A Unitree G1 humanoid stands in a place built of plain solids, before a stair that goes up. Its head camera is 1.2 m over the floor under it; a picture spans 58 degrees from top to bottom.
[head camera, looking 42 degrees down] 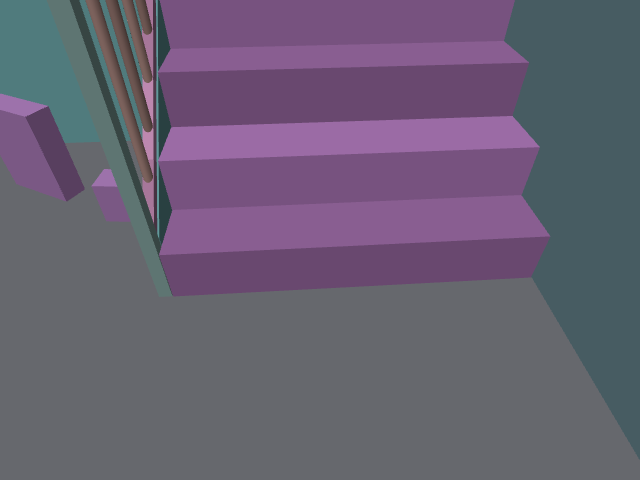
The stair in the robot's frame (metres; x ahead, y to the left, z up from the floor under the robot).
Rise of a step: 0.21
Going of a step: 0.24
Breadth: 1.33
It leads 4 degrees to the left of straight ahead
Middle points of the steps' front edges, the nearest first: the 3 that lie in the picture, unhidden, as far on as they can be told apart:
1.08 -0.13 0.21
1.31 -0.09 0.42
1.56 -0.10 0.63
